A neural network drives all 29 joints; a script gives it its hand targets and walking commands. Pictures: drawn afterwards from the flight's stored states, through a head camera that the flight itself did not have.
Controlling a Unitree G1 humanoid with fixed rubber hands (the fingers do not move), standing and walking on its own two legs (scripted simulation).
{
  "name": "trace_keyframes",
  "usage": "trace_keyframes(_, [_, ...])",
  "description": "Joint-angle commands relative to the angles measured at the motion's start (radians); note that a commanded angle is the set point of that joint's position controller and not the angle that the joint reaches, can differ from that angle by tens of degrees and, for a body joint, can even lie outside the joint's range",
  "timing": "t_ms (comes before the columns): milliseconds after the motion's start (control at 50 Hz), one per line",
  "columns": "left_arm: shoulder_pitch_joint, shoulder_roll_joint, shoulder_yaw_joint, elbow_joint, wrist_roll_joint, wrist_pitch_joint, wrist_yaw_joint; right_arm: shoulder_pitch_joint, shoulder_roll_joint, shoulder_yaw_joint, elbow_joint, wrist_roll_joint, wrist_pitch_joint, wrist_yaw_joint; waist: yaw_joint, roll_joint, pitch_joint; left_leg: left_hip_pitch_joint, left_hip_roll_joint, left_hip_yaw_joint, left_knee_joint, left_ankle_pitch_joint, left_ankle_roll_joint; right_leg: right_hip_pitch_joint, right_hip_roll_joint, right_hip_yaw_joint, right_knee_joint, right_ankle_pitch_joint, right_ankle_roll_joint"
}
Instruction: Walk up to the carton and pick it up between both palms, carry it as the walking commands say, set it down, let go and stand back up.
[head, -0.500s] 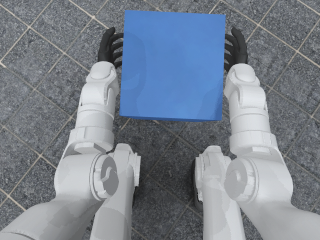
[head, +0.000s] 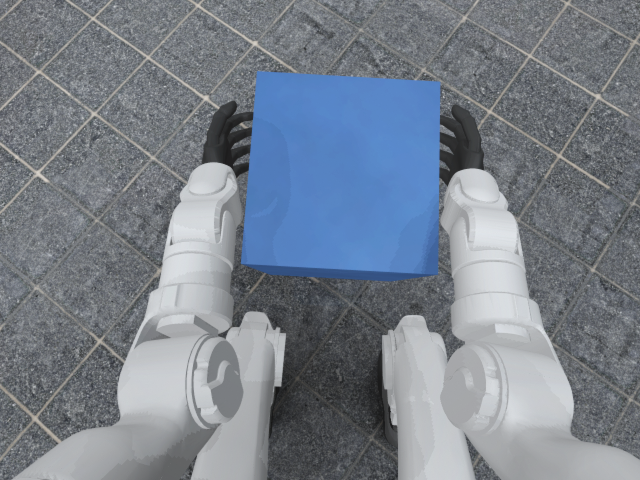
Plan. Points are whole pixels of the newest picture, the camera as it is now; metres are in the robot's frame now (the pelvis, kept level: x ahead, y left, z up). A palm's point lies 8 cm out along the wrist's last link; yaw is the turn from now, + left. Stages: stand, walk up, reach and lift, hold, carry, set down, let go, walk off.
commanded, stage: reach and lift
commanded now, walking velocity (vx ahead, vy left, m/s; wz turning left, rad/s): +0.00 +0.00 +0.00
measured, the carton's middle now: (337, 198) +0.46 +0.00 -0.13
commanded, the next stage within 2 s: none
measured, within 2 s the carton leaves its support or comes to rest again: neither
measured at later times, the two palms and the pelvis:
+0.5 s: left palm (200, 153) +0.46 +0.14 +0.02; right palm (490, 160) +0.46 -0.15 +0.02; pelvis +0.02 +0.00 +0.06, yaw +0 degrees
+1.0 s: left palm (172, 130) +0.44 +0.14 +0.09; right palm (536, 139) +0.44 -0.15 +0.09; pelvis +0.04 +0.00 +0.13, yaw +0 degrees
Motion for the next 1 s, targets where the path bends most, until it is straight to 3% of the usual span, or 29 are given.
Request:
trace_keyframes(0, [-0.674, -1.069, -0.55, 0.011, -0.161, -0.022, -0.268, -0.604, 1.084, 0.554, 0.073, 0.146, 0.001, 0.261, 0.002, -0.003, -0.954, 0.532, -0.169, 0.176, -0.207, 0.151, 0.039, 0.602, 0.172, -0.186, -0.186, 0.139, -0.036])
trace_keyframes(980, [-0.316, -1.16, -0.619, -0.052, -0.096, -0.013, -0.313, -0.257, 1.179, 0.634, -0.022, 0.108, 0.011, 0.301, 0.006, -0.008, -0.74, 0.96, -0.146, 0.11, -0.633, 0.284, 0.05, 1.034, 0.151, -0.116, -0.61, 0.275, -0.042])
